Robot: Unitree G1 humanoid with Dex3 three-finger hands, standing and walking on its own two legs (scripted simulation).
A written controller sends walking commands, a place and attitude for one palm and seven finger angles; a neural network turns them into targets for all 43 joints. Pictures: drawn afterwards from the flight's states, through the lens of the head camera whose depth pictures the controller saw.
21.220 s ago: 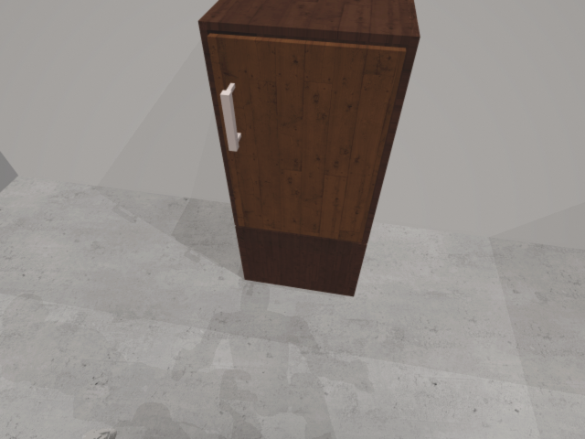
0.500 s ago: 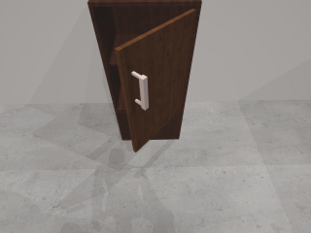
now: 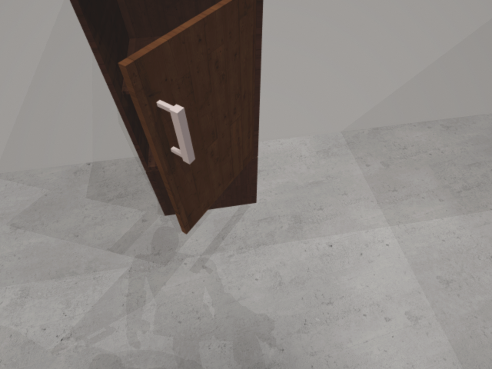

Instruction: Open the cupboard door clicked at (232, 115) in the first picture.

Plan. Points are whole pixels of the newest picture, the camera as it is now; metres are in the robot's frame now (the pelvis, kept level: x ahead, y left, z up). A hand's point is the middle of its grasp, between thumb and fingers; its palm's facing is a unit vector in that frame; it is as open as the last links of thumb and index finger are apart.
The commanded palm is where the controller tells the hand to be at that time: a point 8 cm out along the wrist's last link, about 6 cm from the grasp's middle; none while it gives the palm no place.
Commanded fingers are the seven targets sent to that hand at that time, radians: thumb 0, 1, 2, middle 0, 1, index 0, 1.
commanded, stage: walk to a spot facing it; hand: left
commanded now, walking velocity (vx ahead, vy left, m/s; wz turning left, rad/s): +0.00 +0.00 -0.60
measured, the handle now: (176, 133) +0.55 +0.20 +0.03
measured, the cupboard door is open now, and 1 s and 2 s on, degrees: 47 47 47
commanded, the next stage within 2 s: none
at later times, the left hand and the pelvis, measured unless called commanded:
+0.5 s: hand out of the picture +0.09 +0.15 -0.15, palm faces -0.19 -0.95 -0.26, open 7.4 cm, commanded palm none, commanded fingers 0.00 0.90 0.90 -0.20 -0.30 -0.20 -0.30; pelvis +0.01 -0.04 +0.01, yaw -16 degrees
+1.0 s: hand (208, 307) +0.25 +0.10 -0.15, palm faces -0.56 -0.79 -0.25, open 7.4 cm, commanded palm none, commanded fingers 0.00 0.90 0.90 -0.20 -0.30 -0.20 -0.30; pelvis +0.03 -0.02 +0.01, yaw -35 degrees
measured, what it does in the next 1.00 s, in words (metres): steps on the spot, turning right: left foot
